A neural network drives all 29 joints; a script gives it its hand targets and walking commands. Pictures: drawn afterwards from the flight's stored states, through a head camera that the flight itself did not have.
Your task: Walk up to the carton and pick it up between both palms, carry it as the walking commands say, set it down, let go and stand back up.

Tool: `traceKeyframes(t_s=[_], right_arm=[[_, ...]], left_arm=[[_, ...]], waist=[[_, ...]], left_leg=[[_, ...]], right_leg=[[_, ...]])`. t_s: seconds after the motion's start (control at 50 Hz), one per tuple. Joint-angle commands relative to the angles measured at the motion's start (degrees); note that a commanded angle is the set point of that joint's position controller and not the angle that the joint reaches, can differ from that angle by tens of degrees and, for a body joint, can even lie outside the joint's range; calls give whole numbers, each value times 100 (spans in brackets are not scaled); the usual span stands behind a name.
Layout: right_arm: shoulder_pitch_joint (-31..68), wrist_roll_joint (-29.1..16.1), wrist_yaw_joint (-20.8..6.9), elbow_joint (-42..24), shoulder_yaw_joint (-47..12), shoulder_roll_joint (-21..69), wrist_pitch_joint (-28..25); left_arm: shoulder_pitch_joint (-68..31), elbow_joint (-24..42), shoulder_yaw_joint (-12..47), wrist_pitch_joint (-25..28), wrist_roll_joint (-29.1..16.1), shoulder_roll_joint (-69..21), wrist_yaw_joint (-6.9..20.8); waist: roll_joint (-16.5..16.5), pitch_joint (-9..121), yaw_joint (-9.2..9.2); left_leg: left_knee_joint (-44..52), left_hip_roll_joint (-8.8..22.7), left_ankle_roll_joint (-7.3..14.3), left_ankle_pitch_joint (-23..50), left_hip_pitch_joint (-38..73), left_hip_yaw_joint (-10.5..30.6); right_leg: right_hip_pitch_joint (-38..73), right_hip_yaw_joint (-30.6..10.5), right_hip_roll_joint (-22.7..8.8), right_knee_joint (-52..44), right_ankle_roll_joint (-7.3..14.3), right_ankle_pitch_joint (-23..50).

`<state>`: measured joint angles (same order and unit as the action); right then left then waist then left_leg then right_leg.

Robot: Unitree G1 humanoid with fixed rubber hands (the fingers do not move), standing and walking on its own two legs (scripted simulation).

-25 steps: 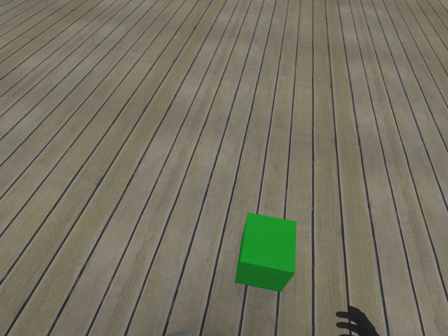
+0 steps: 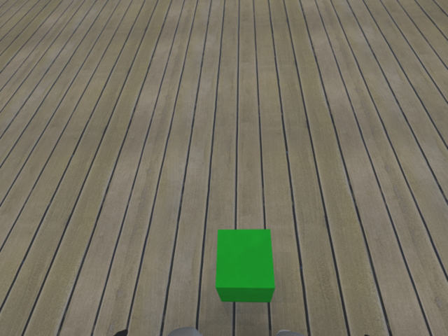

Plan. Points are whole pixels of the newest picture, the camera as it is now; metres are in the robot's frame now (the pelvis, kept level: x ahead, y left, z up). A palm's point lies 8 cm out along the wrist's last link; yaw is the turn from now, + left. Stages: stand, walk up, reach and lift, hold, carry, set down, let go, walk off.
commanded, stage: walk up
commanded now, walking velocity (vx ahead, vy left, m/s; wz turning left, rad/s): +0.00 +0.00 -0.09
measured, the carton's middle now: (244, 267) +0.42 +0.01 -0.64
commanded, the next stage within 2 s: stand in 0.80 s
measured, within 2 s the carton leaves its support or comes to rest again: neither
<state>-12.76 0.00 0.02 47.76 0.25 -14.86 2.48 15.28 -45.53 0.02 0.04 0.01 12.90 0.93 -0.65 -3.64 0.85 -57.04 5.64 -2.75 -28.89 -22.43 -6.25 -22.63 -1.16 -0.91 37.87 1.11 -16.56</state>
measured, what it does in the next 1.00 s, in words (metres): steps on the spot: left foot, then right foot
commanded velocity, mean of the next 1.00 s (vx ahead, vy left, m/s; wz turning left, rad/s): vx -0.02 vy -0.01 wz -0.02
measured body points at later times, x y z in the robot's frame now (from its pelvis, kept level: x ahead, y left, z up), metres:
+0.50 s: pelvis -0.03 +0.01 +0.00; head +0.00 +0.02 +0.45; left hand +0.07 +0.25 -0.14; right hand +0.07 -0.23 -0.13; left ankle +0.02 +0.12 -0.73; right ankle -0.06 -0.11 -0.72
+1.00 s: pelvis -0.04 +0.00 +0.01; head -0.04 +0.00 +0.46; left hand +0.05 +0.23 -0.13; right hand +0.01 -0.24 -0.14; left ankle +0.02 +0.12 -0.73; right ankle -0.06 -0.11 -0.73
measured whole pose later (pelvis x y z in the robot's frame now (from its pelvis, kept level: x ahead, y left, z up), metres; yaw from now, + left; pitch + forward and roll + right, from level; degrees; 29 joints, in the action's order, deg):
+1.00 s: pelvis -0.04 +0.00 +0.01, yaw -5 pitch -2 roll +0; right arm -13.3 0.0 0.0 53.8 0.2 -10.4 2.0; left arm 17.2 -45.7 0.0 -1.6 0.0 10.9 -0.4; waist 0.8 -0.8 1.0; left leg -30.2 3.8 0.1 -11.9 -16.4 -8.4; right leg -12.0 -0.9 0.5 32.3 1.0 -18.6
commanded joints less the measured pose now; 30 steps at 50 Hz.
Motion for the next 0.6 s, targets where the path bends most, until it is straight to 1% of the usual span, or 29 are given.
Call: traceKeyframes(t_s=[0.0,0.02,0.04,0.08,0.1,0.12,0.14,0.16,0.18,0.2,0.22,0.24,0.26,0.28,0.3,0.32,0.34,0.36,0.38,0.4,0.42,0.44,0.46,0.48,0.5,0.52,0.54,0.56,0.58], right_arm=[[170,-3,18,-486,321,-282,56],[240,-12,21,-507,297,-250,79],[240,-17,22,-520,275,-218,99],[230,-6,39,-494,255,-240,148],[134,-2,44,-440,224,-209,153],[-28,9,45,-365,189,-154,131],[-230,28,52,-250,161,-135,93],[-463,72,70,-170,159,-208,33],[-612,144,117,-105,222,-532,-39],[-367,201,136,-182,332,-867,-80],[21,193,145,-431,473,-1151,-55],[-36,156,137,-457,486,-1137,-90],[-10,168,138,-425,449,-1019,-96],[283,155,161,-439,373,-882,-67],[450,148,197,-549,359,-824,-65],[579,130,200,-577,317,-762,-64],[672,129,182,-620,261,-632,-65],[629,145,140,-568,225,-430,-60],[644,161,111,-545,253,-418,-31],[482,170,99,-452,264,-438,-30],[373,169,81,-383,277,-501,-30],[288,156,57,-344,284,-511,-9],[217,123,50,-289,301,-475,21],[36,94,37,-266,252,-205,-1],[-57,48,27,-303,183,36,-31],[28,12,8,-316,155,19,-12],[134,0,-14,-266,136,-46,8],[120,11,-34,-195,115,-91,-21],[104,15,-40,-131,117,-143,-62]], left_arm=[[561,-116,-440,129,55,1103,-269],[430,-106,-421,91,72,1058,-277],[299,-89,-405,62,101,1006,-276],[44,-33,-414,-22,140,1051,-279],[-14,-27,-411,-53,145,1048,-276],[-50,-39,-395,-83,115,996,-274],[-90,-51,-406,-114,73,969,-270],[-34,-46,-373,-133,43,824,-262],[129,-18,-265,-104,10,512,-252],[138,-21,-173,-101,24,351,-265],[-87,136,-304,-231,20,618,-300],[-147,103,-399,-342,-21,727,-276],[-115,100,-396,-373,-4,663,-250],[-15,22,-387,-397,20,629,-205],[55,-118,-402,-448,35,674,-165],[51,-151,-408,-453,21,644,-151],[76,-158,-378,-452,19,558,-145],[76,-243,-247,-421,67,317,-131],[-75,-217,-202,-390,96,284,-117],[-247,-134,-191,-332,131,250,-125],[-238,-124,-209,-264,152,214,-147],[-64,-139,-211,-201,148,155,-178],[236,-233,-196,-133,145,122,-209],[361,-290,-239,-57,184,281,-241],[268,-285,-272,-12,208,553,-256],[1,-191,-271,-2,205,706,-250],[-161,-211,-250,-11,203,761,-251],[-289,-173,-235,2,186,739,-254],[-244,-171,-212,28,169,613,-258]], waist=[[1414,1497,295],[1434,1414,282],[1386,1319,246],[1449,1075,166],[1452,1024,129],[1324,1005,39],[1273,1011,-74],[1034,1032,-177],[95,1127,-125],[-710,828,-15],[-1179,230,-90],[-1110,337,-159],[-991,403,-159],[-856,429,-64],[-572,432,-14],[-567,457,66],[-604,644,121],[-619,933,110],[-835,646,35],[-891,561,-55],[-849,636,-22],[-812,646,64],[-704,667,172],[-87,767,202],[887,659,131],[1170,377,30],[1183,175,-42],[1219,242,-82],[1000,343,-93]], left_leg=[[-4,-342,42,-86,-452,589],[289,-372,54,5,-334,565],[632,-405,66,119,-113,492],[1206,-466,96,217,305,403],[1586,-510,141,333,524,339],[2233,-566,180,739,780,249],[3011,-620,221,1308,1094,131],[3558,-423,252,1952,1582,261],[3784,374,345,2688,1857,1023],[3965,1208,569,3667,1768,1622],[3584,1918,1210,5807,1130,1853],[3630,2349,1576,6373,1201,2146],[3620,2176,1601,6099,1121,1873],[3622,1835,1522,5476,967,1335],[3628,1704,1490,5002,979,1180],[3610,1617,1423,4970,910,1100],[3705,1377,1333,4387,798,953],[4121,913,1135,2245,788,825],[4323,732,1033,1136,778,902],[4176,702,1024,1227,1049,1011],[3917,721,1017,1717,1149,1109],[3693,710,966,2068,1120,1081],[3468,629,892,2190,1051,987],[3171,373,779,1857,837,790],[2804,-165,566,1244,616,398],[2868,-396,392,863,671,260],[3119,-411,358,1014,1051,315],[3284,-394,338,1332,1260,313],[3349,-256,365,1654,1464,311]], right_leg=[[2363,-1527,-1463,-1125,856,6277],[2161,-1404,-1394,-1228,896,5870],[1877,-1342,-1341,-1347,905,5478],[1297,-1367,-1297,-1552,923,4430],[1163,-1354,-1250,-1554,897,4033],[1131,-1256,-1134,-1394,823,3698],[1075,-1144,-976,-1225,674,3162],[798,-1059,-795,-1078,475,2372],[499,-804,-392,-700,217,1552],[-9,-269,86,-216,8,582],[-329,66,439,996,-155,-1072],[-612,-176,360,2015,-246,-1942],[-642,-280,272,2535,-267,-1785],[-550,-261,254,2811,-264,-1527],[-538,-155,284,3070,-272,-1291],[-464,-145,245,3008,-321,-1181],[-108,-119,228,2571,-326,-1082],[341,-50,129,1665,-229,-812],[360,107,109,1054,-230,-762],[390,158,104,372,-213,-806],[649,176,136,-264,-207,-707],[952,249,184,-917,-192,-394],[1326,248,154,-1615,-147,59],[1714,-262,-280,-1831,-44,613],[1672,-1187,-938,-2118,166,1311],[1275,-1529,-1184,-2193,356,1565],[838,-1410,-1130,-2209,483,1601],[753,-1277,-974,-2089,469,1533],[748,-1070,-831,-2007,353,1440]])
